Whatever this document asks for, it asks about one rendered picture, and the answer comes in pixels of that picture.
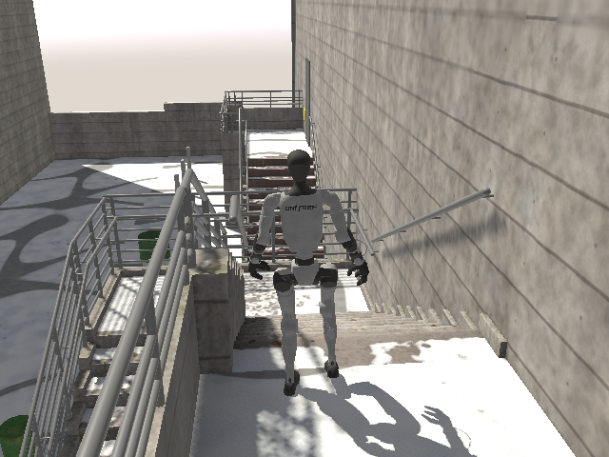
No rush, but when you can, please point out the robot right upper arm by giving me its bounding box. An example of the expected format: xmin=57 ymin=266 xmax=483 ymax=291
xmin=321 ymin=190 xmax=351 ymax=243

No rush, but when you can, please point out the left robot hand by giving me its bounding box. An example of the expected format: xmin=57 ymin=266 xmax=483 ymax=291
xmin=248 ymin=261 xmax=270 ymax=280

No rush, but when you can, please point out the robot left forearm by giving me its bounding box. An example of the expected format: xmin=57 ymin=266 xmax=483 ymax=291
xmin=249 ymin=231 xmax=266 ymax=264

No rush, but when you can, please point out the robot right forearm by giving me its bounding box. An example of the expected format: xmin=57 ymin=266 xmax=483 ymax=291
xmin=342 ymin=228 xmax=364 ymax=266

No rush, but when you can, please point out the robot left upper arm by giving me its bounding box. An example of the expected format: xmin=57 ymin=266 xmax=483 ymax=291
xmin=256 ymin=192 xmax=281 ymax=246

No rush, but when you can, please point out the right robot hand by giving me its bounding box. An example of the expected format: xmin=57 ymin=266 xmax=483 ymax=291
xmin=347 ymin=260 xmax=369 ymax=286

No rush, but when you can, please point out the left robot thigh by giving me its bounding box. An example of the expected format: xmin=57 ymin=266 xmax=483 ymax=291
xmin=273 ymin=268 xmax=298 ymax=335

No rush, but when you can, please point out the humanoid robot head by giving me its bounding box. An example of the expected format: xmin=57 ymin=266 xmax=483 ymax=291
xmin=285 ymin=149 xmax=317 ymax=196

